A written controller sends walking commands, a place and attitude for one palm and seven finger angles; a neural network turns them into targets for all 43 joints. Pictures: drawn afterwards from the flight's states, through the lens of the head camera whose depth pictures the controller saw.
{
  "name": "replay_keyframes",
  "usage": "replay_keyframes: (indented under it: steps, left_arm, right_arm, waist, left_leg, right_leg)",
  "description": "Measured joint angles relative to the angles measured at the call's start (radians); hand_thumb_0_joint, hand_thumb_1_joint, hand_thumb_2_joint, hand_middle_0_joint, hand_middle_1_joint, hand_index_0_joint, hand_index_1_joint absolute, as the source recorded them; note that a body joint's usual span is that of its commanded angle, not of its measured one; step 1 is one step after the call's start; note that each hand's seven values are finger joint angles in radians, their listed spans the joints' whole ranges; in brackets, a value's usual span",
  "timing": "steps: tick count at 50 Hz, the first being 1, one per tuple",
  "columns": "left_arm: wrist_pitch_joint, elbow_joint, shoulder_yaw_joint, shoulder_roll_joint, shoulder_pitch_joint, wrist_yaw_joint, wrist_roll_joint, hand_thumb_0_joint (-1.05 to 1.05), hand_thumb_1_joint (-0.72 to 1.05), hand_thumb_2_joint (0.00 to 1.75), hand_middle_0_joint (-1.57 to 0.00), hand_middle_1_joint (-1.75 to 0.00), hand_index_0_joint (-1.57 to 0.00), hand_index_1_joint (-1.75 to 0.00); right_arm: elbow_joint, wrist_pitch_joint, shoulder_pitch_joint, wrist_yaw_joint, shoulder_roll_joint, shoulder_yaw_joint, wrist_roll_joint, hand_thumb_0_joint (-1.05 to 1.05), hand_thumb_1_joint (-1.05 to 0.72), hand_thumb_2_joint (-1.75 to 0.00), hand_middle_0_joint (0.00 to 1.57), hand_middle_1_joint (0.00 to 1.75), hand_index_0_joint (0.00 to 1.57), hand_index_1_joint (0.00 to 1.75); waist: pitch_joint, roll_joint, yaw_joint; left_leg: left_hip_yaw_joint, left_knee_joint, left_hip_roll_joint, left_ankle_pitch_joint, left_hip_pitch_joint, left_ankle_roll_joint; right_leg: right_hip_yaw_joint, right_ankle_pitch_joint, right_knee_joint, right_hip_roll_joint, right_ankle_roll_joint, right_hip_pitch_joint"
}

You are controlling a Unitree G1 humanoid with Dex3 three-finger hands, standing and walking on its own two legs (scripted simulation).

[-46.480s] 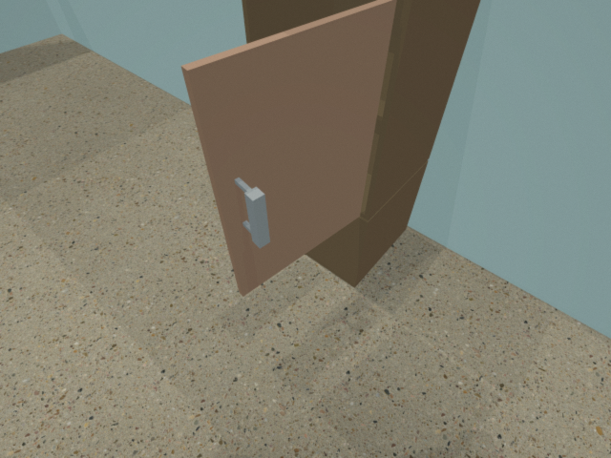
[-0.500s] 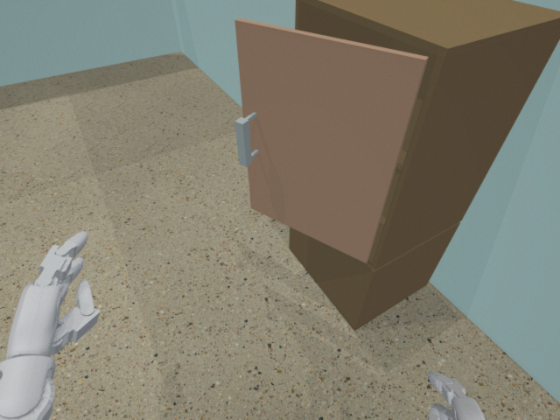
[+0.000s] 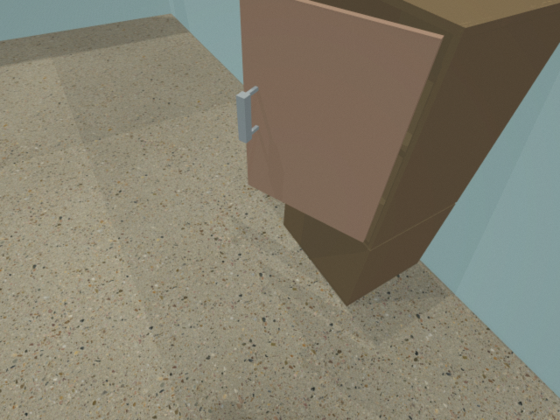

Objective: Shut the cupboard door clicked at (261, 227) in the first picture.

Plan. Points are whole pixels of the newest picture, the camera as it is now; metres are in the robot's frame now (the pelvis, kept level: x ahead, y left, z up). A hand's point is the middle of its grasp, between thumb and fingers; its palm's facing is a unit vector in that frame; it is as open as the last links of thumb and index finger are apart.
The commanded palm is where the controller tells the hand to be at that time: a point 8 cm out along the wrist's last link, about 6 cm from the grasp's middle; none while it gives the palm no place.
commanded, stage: let the arm hang, fingers relaxed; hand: left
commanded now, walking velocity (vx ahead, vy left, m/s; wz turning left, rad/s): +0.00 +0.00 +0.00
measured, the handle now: (249, 114) +0.83 +0.13 -0.04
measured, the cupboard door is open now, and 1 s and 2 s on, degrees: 26 26 26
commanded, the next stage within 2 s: look to check the result in 0.52 s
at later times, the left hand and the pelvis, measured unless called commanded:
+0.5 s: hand out of the picture -0.01 +0.15 -0.18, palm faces +0.02 -0.99 -0.16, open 7.4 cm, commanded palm none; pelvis +0.00 -0.01 +0.00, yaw +0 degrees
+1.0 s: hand out of the picture +0.01 +0.15 -0.18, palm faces +0.01 -0.98 -0.18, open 7.4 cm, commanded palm none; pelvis +0.03 -0.01 +0.00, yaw -1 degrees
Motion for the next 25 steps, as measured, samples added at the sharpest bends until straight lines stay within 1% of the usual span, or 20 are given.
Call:
replay_keyframes:
  steps: [7,14,19,25]
  left_arm:
    - [-0.011,0.005,0.001,-0.020,-0.018,0.007,0.006,0.00,0.92,0.90,-0.20,-0.30,-0.19,-0.30]
    - [-0.025,-0.024,0.000,-0.043,-0.066,0.008,0.009,0.00,0.91,0.90,-0.20,-0.30,-0.19,-0.30]
    - [-0.029,-0.038,-0.001,-0.051,-0.099,0.006,0.009,0.00,0.91,0.90,-0.20,-0.30,-0.19,-0.30]
    - [-0.034,-0.041,-0.002,-0.046,-0.125,0.004,0.004,0.00,0.91,0.90,-0.20,-0.30,-0.20,-0.30]
  right_arm:
    - [0.008,-0.007,-0.028,0.000,0.010,-0.009,-0.001,0.01,-0.90,-0.90,0.21,0.30,0.21,0.30]
    - [0.002,-0.012,-0.049,0.001,0.002,-0.016,-0.004,0.01,-0.91,-0.90,0.21,0.30,0.21,0.30]
    - [-0.003,-0.019,-0.052,0.001,-0.006,-0.017,-0.004,0.01,-0.91,-0.90,0.20,0.29,0.21,0.30]
    - [0.002,-0.022,-0.044,0.000,-0.009,-0.013,-0.004,0.00,-0.91,-0.90,0.20,0.29,0.20,0.30]
  waist:
    - [-0.034,0.016,0.000]
    - [-0.068,0.012,-0.001]
    - [-0.071,0.002,-0.007]
    - [-0.055,-0.006,-0.016]
  left_leg:
    - [0.010,-0.023,-0.009,0.013,0.008,0.003]
    - [0.011,-0.031,-0.010,0.018,0.012,0.000]
    - [0.010,-0.033,-0.005,0.016,0.017,-0.006]
    - [0.005,-0.024,0.003,0.008,0.021,-0.013]
  right_leg:
    - [0.008,-0.006,0.019,-0.011,0.003,-0.012]
    - [0.010,-0.008,0.023,-0.012,0.002,-0.015]
    - [0.010,-0.008,0.017,-0.007,-0.002,-0.008]
    - [0.007,-0.005,0.002,0.002,-0.009,0.007]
